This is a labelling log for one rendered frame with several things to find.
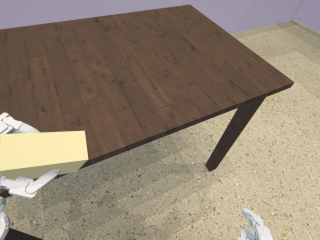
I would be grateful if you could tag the table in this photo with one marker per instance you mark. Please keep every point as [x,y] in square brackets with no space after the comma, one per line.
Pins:
[131,78]

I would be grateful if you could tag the robot left hand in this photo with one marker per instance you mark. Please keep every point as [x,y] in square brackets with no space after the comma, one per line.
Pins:
[22,186]

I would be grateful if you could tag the robot right hand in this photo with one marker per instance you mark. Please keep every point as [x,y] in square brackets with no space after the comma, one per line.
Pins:
[260,231]

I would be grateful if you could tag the sponge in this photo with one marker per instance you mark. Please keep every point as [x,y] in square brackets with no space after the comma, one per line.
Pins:
[31,155]

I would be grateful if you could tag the left robot forearm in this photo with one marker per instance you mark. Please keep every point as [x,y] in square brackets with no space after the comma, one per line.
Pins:
[4,220]

